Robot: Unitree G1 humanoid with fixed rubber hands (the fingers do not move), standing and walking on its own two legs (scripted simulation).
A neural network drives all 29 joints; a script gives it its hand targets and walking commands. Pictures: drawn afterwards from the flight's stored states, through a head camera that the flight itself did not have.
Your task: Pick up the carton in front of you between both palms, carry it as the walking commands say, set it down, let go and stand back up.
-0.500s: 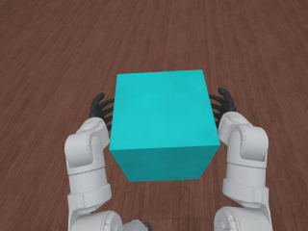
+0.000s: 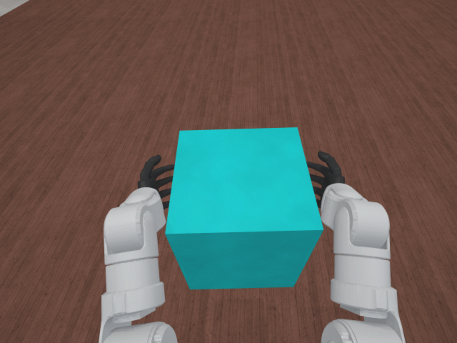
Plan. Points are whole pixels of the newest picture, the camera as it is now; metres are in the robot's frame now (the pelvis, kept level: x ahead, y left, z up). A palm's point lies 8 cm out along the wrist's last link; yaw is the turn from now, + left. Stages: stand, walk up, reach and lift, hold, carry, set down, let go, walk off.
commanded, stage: carry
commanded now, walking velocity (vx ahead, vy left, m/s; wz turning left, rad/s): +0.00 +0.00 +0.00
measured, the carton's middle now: (240, 213) +0.34 +0.00 +0.04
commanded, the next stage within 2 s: hold in 1.56 s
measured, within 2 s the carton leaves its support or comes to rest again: neither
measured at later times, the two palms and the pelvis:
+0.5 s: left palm (144, 234) +0.26 +0.15 +0.10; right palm (337, 229) +0.26 -0.15 +0.10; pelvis -0.04 +0.00 +0.00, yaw +0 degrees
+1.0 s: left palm (147, 278) +0.21 +0.15 +0.04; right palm (335, 273) +0.22 -0.15 +0.04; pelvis -0.07 +0.00 +0.00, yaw +0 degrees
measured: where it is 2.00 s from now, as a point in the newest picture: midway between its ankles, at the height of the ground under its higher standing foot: outside the picture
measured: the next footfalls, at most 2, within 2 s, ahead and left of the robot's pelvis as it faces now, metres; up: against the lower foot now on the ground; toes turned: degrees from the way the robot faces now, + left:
none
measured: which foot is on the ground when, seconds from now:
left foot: down 0.00-1.00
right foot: down 0.00-1.00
